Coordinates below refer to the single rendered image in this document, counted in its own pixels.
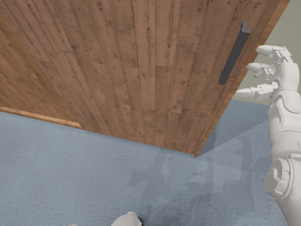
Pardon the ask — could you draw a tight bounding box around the handle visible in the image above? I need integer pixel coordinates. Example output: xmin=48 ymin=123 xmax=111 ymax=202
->
xmin=218 ymin=21 xmax=250 ymax=86

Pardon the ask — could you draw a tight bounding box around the robot left shin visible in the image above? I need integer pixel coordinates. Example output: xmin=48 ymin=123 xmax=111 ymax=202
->
xmin=127 ymin=212 xmax=137 ymax=217

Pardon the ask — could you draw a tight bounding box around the robot right forearm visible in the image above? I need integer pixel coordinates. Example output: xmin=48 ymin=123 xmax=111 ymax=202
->
xmin=268 ymin=90 xmax=301 ymax=164

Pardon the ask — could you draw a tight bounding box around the robot right upper arm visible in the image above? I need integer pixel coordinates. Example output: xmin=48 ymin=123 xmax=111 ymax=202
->
xmin=264 ymin=157 xmax=301 ymax=226

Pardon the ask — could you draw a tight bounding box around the left robot thigh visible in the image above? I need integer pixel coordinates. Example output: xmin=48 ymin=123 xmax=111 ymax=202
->
xmin=111 ymin=215 xmax=142 ymax=226

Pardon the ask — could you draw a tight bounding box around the robot right hand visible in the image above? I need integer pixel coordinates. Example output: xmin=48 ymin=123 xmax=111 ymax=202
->
xmin=234 ymin=45 xmax=300 ymax=102

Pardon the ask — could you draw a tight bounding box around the wardrobe door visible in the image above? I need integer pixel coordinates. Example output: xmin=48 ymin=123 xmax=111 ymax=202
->
xmin=0 ymin=13 xmax=78 ymax=123
xmin=0 ymin=0 xmax=278 ymax=154

